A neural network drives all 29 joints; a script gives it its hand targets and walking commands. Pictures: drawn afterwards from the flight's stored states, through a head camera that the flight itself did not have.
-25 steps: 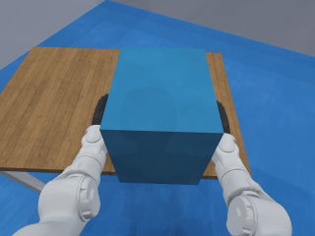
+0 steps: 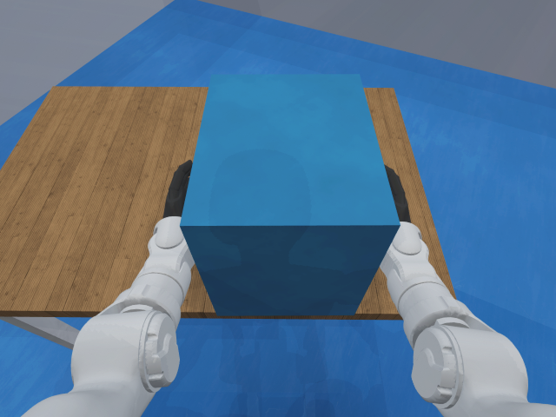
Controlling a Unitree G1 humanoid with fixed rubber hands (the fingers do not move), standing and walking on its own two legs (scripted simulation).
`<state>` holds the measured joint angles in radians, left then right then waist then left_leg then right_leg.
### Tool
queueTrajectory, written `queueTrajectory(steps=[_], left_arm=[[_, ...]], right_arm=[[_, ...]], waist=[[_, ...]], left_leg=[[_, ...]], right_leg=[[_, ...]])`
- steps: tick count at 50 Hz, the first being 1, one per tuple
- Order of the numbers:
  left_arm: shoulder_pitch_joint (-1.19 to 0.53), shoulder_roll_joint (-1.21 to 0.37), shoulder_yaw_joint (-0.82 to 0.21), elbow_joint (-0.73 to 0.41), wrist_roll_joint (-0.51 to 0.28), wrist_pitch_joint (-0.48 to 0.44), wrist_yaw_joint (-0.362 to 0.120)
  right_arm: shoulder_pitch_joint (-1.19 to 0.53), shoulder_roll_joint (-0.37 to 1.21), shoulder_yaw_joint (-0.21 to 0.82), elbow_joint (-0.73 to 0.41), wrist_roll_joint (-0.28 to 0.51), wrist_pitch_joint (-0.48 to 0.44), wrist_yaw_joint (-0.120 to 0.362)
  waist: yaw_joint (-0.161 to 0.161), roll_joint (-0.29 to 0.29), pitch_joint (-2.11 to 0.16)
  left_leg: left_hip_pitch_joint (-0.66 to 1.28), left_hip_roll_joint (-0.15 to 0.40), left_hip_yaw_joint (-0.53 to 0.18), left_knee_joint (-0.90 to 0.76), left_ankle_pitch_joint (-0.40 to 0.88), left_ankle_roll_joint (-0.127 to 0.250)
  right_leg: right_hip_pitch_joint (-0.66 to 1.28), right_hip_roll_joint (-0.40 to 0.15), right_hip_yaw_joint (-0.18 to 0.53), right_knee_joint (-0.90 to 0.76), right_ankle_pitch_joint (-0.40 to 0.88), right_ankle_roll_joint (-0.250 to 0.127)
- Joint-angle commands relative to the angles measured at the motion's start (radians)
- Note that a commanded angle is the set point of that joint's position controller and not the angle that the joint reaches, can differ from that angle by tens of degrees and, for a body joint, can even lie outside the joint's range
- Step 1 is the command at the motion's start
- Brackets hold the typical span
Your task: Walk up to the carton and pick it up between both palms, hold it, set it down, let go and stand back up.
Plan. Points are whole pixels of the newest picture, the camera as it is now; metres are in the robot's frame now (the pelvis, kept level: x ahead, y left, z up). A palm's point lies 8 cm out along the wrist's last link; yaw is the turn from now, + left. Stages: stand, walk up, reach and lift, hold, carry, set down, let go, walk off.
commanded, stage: set down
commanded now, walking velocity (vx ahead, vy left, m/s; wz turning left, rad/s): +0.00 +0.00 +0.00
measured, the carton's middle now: (285, 199) +0.45 +0.04 +0.01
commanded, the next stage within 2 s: none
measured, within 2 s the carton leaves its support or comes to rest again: neither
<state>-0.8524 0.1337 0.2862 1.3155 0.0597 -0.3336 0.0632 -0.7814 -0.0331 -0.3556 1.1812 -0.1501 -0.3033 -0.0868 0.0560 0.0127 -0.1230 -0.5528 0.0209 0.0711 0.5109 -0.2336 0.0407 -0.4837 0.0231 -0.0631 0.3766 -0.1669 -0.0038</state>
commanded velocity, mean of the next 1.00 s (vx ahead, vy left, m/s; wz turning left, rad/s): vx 0.00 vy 0.00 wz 0.00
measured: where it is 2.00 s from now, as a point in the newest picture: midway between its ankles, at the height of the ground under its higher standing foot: outside the picture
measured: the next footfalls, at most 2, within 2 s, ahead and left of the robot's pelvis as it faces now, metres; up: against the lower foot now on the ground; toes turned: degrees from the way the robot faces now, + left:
none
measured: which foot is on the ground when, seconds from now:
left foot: down 0.00-1.00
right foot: down 0.00-1.00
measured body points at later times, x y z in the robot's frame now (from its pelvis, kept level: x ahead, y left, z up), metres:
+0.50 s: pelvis -0.02 -0.01 -0.01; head +0.04 -0.01 +0.44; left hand +0.42 +0.23 +0.08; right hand +0.45 -0.19 +0.08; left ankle +0.00 +0.08 -0.74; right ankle -0.01 -0.12 -0.74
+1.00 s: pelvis -0.04 -0.04 +0.00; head -0.01 -0.02 +0.45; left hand +0.40 +0.25 +0.18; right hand +0.43 -0.20 +0.16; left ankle -0.01 +0.08 -0.74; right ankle -0.01 -0.12 -0.74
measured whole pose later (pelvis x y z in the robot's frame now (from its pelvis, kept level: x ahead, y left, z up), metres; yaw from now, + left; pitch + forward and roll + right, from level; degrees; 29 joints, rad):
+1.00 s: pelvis -0.04 -0.04 +0.00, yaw +2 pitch +11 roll +0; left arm -1.04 0.50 -0.04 1.03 -0.37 0.27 0.00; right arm -0.97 -0.33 0.03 0.92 0.40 0.28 -0.12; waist 0.02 -0.04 -0.15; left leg -0.51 0.02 0.04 0.44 -0.13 0.01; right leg -0.48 0.02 -0.09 0.41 -0.14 -0.05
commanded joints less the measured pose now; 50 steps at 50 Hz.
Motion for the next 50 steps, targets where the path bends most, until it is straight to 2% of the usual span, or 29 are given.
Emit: queueTrajectory(steps=[1,4,7,9,11,13,14,15,16,17,18,19,21,23,25,27,29,31,32,34,35,36,37,38,39,42,44,47,50], left_arm=[[-0.538,0.021,-0.081,-0.292,-0.005,-0.049,-0.007],[-0.519,0.150,-0.103,-0.365,-0.074,0.000,0.029],[-0.519,0.194,-0.146,-0.385,-0.153,0.023,0.034],[-0.517,0.214,-0.164,-0.300,-0.184,0.038,0.027],[-0.506,0.267,-0.169,-0.326,-0.219,0.062,0.017],[-0.494,0.271,-0.177,-0.241,-0.244,0.072,-0.004],[-0.494,0.312,-0.175,-0.315,-0.253,0.083,-0.006],[-0.509,0.297,-0.196,-0.244,-0.269,0.090,-0.010],[-0.504,0.293,-0.203,-0.252,-0.275,0.097,-0.014],[-0.509,0.262,-0.222,-0.165,-0.287,0.095,-0.025],[-0.539,0.326,-0.218,-0.289,-0.304,0.102,-0.021],[-0.535,0.324,-0.249,-0.222,-0.325,0.111,-0.025],[-0.568,0.327,-0.280,-0.257,-0.363,0.129,-0.028],[-0.577,0.346,-0.309,-0.168,-0.389,0.138,-0.042],[-0.597,0.344,-0.342,-0.150,-0.409,0.139,-0.050],[-0.649,0.416,-0.341,-0.338,-0.419,0.158,-0.040],[-0.686,0.401,-0.346,-0.242,-0.414,0.177,-0.044],[-0.672,0.376,-0.384,-0.166,-0.434,0.163,-0.053],[-0.663,0.388,-0.396,-0.162,-0.442,0.151,-0.054],[-0.704,0.444,-0.381,-0.305,-0.458,0.152,-0.041],[-0.703,0.454,-0.365,-0.319,-0.443,0.167,-0.035],[-0.761,0.612,-0.215,-0.749,-0.390,0.228,-0.011],[-0.702,0.661,-0.210,-0.736,-0.365,0.307,-0.004],[-0.694,0.636,-0.222,-0.691,-0.389,0.377,-0.022],[-0.700,0.638,-0.211,-0.681,-0.394,0.432,-0.036],[-0.730,0.579,-0.259,-0.644,-0.447,0.533,-0.036],[-0.716,0.538,-0.295,-0.569,-0.468,0.569,-0.040],[-0.604,0.485,-0.315,-0.426,-0.439,0.583,-0.065],[-0.451,0.464,-0.288,-0.346,-0.381,0.538,-0.104]], right_arm=[[-0.520,-0.050,0.104,-0.181,0.043,-0.069,0.035],[-0.510,-0.224,0.141,-0.191,0.163,-0.045,0.007],[-0.535,-0.269,0.193,-0.200,0.235,-0.015,-0.004],[-0.563,-0.272,0.231,-0.175,0.265,0.012,-0.005],[-0.573,-0.339,0.257,-0.221,0.307,0.028,-0.007],[-0.585,-0.318,0.303,-0.194,0.339,0.056,-0.010],[-0.590,-0.368,0.317,-0.241,0.366,0.059,-0.007],[-0.599,-0.350,0.330,-0.181,0.378,0.074,-0.003],[-0.601,-0.352,0.356,-0.181,0.401,0.081,0.004],[-0.602,-0.305,0.359,-0.122,0.402,0.097,0.007],[-0.632,-0.390,0.369,-0.223,0.433,0.094,0.015],[-0.627,-0.368,0.404,-0.184,0.454,0.109,0.019],[-0.640,-0.391,0.415,-0.195,0.493,0.131,0.025],[-0.642,-0.389,0.442,-0.122,0.519,0.167,0.028],[-0.652,-0.374,0.453,-0.113,0.546,0.178,0.038],[-0.675,-0.467,0.432,-0.241,0.571,0.173,0.043],[-0.695,-0.442,0.414,-0.159,0.553,0.194,0.033],[-0.680,-0.397,0.414,-0.123,0.535,0.212,0.035],[-0.666,-0.398,0.409,-0.125,0.533,0.211,0.035],[-0.692,-0.459,0.395,-0.260,0.550,0.202,0.037],[-0.688,-0.473,0.380,-0.259,0.537,0.205,0.030],[-0.691,-0.538,0.376,-0.567,0.586,0.209,0.022],[-0.702,-0.588,0.365,-0.572,0.570,0.253,0.007],[-0.747,-0.544,0.358,-0.531,0.555,0.312,-0.004],[-0.746,-0.550,0.347,-0.546,0.552,0.357,-0.012],[-0.744,-0.507,0.310,-0.580,0.542,0.468,-0.029],[-0.726,-0.461,0.310,-0.535,0.531,0.531,-0.030],[-0.638,-0.407,0.361,-0.398,0.546,0.571,-0.025],[-0.515,-0.368,0.401,-0.351,0.556,0.538,-0.031]], waist=[[-0.002,0.105,-0.788],[-0.007,0.127,-0.866],[-0.013,0.096,-0.909],[-0.007,0.049,-0.859],[-0.011,0.025,-0.908],[-0.003,-0.029,-0.849],[0.003,-0.014,-0.913],[-0.007,-0.023,-0.853],[0.000,-0.023,-0.834],[-0.013,-0.050,-0.741],[0.000,-0.030,-0.850],[-0.007,-0.046,-0.797],[-0.012,-0.030,-0.815],[-0.010,-0.038,-0.704],[-0.010,-0.019,-0.656],[-0.008,0.042,-0.857],[-0.024,0.054,-0.773],[-0.017,0.041,-0.668],[-0.021,0.046,-0.657],[-0.008,0.055,-0.838],[-0.016,0.073,-0.892],[0.038,0.138,-1.244],[-0.010,0.105,-1.194],[-0.029,0.092,-1.088],[-0.039,0.070,-1.020],[-0.038,0.034,-0.862],[-0.034,0.020,-0.757],[-0.022,0.010,-0.582],[-0.014,-0.017,-0.451]], left_leg=[[0.535,0.039,-0.030,0.086,0.888,-0.161],[0.549,0.036,-0.026,0.121,0.936,-0.172],[0.484,0.028,-0.033,0.128,0.848,-0.158],[0.407,0.024,-0.036,0.130,0.770,-0.147],[0.389,0.014,-0.037,0.129,0.773,-0.143],[0.339,0.008,-0.034,0.114,0.679,-0.131],[0.352,0.009,-0.039,0.116,0.725,-0.135],[0.341,0.017,-0.054,0.114,0.687,-0.134],[0.355,0.014,-0.047,0.115,0.707,-0.138],[0.324,0.013,-0.057,0.110,0.638,-0.128],[0.370,0.011,-0.049,0.103,0.657,-0.131],[0.337,0.011,-0.050,0.102,0.625,-0.121],[0.333,0.006,-0.050,0.097,0.607,-0.119],[0.282,0.013,-0.059,0.078,0.485,-0.108],[0.255,0.016,-0.067,0.067,0.432,-0.105],[0.330,0.008,-0.054,0.093,0.544,-0.119],[0.307,0.015,-0.055,0.086,0.467,-0.122],[0.232,0.002,-0.049,0.057,0.304,-0.095],[0.219,0.003,-0.056,0.055,0.284,-0.086],[0.266,-0.001,-0.054,0.071,0.362,-0.095],[0.292,-0.003,-0.051,0.087,0.420,-0.104],[0.352,-0.042,-0.024,0.081,0.573,-0.098],[0.341,-0.036,-0.046,0.080,0.621,-0.100],[0.318,-0.037,-0.057,0.048,0.626,-0.100],[0.304,-0.043,-0.063,0.027,0.560,-0.094],[0.239,-0.032,-0.055,-0.045,0.301,-0.057],[0.252,-0.021,-0.057,-0.079,0.209,-0.039],[0.286,-0.009,-0.064,-0.118,0.191,-0.022],[0.310,-0.013,-0.065,-0.136,0.242,-0.015]], right_leg=[[0.145,0.042,-0.010,0.032,0.284,-0.021],[0.129,0.057,-0.007,0.034,0.359,-0.023],[0.131,0.056,-0.007,0.066,0.361,-0.014],[0.142,0.048,0.003,0.083,0.363,-0.002],[0.192,0.050,0.001,0.097,0.437,0.014],[0.213,0.039,0.006,0.109,0.424,0.026],[0.242,0.041,0.013,0.116,0.494,0.033],[0.208,0.037,0.010,0.109,0.432,0.032],[0.195,0.037,0.008,0.107,0.434,0.030],[0.164,0.031,0.009,0.095,0.365,0.027],[0.180,0.035,0.005,0.099,0.405,0.026],[0.169,0.034,0.010,0.103,0.383,0.027],[0.166,0.031,0.009,0.102,0.374,0.023],[0.146,0.017,0.013,0.098,0.276,0.016],[0.113,0.007,0.013,0.096,0.225,0.018],[0.140,0.017,0.012,0.123,0.348,0.022],[0.110,0.014,0.002,0.109,0.261,0.010],[0.082,-0.002,0.008,0.107,0.111,0.005],[0.080,-0.007,0.009,0.118,0.110,0.008],[0.117,-0.007,0.009,0.140,0.203,0.012],[0.137,0.000,0.011,0.147,0.268,0.014],[0.239,0.021,0.056,0.125,0.467,0.005],[0.310,0.014,0.065,0.141,0.575,0.015],[0.353,0.000,0.064,0.131,0.615,0.022],[0.368,-0.014,0.069,0.119,0.577,0.030],[0.317,-0.014,0.068,0.074,0.282,0.010],[0.298,-0.015,0.057,0.039,0.148,-0.002],[0.315,-0.015,0.045,-0.004,0.056,-0.005],[0.388,-0.022,0.046,-0.028,0.056,0.006]])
